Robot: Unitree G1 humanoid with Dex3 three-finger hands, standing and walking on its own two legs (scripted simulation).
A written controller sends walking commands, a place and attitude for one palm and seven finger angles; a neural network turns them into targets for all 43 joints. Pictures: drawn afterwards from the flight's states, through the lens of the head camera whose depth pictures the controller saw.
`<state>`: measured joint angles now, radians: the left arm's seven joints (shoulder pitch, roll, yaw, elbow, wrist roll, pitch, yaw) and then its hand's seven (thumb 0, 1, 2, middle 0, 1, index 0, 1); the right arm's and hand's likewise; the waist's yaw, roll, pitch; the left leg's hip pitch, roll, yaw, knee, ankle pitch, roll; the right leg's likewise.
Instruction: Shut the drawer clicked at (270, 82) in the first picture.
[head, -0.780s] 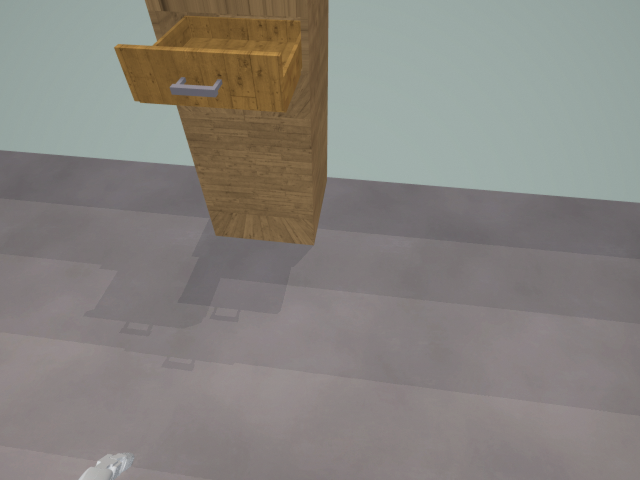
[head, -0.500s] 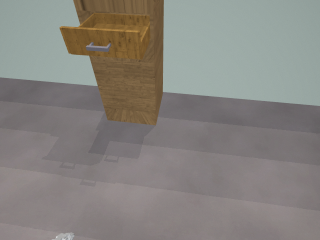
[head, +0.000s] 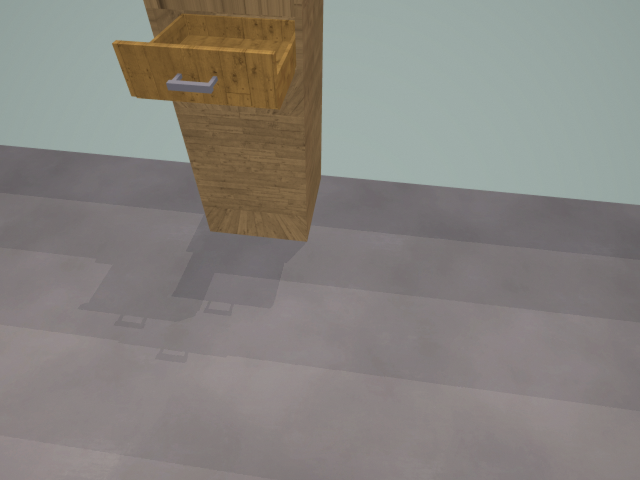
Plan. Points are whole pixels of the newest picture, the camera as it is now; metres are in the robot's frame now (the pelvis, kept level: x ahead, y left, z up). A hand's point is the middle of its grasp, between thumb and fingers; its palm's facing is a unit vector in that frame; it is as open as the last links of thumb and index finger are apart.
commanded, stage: stand and wait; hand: left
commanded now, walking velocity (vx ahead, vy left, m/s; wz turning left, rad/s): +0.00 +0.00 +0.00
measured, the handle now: (193, 82) +0.93 +0.36 +0.05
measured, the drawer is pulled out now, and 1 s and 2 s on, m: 0.24 0.24 0.24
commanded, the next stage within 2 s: look at it before walking up in 0.04 s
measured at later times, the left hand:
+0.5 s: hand out of the picture +0.08 +0.25 -0.16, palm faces -0.02 -0.95 -0.32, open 7.4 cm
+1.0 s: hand out of the picture +0.07 +0.24 -0.17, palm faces +0.06 -0.95 -0.30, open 7.4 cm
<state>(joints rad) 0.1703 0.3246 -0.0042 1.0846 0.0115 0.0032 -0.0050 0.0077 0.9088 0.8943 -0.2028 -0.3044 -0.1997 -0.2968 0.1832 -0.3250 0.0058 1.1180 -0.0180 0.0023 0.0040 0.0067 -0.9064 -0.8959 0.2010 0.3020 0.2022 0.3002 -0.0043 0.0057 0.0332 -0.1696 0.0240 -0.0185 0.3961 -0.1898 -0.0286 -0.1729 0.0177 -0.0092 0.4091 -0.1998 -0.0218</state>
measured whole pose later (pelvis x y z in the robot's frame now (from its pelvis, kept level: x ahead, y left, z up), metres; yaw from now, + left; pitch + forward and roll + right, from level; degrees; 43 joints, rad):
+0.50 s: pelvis +0.01 +0.01 +0.00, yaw +0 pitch -2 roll +0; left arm 0.15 0.33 0.00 1.08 0.02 0.00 0.00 0.01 0.91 0.89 -0.20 -0.30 -0.20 -0.30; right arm 0.14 -0.32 0.00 1.11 -0.02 -0.01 0.00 0.01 -0.91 -0.90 0.20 0.30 0.20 0.30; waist 0.00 0.00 0.03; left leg -0.16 0.01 -0.01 0.37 -0.19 -0.02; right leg -0.16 0.01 0.00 0.39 -0.20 -0.01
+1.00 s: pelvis +0.00 +0.01 -0.01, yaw +4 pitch -1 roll -1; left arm 0.15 0.28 0.02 1.01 0.02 0.03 0.01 0.01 0.91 0.89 -0.20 -0.30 -0.20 -0.30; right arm 0.17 -0.29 -0.01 1.05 -0.02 0.04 0.00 0.00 -0.91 -0.90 0.20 0.30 0.20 0.30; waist -0.01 0.02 0.05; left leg -0.28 0.00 -0.05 0.56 -0.27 -0.02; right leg -0.22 -0.01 -0.07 0.50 -0.26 -0.01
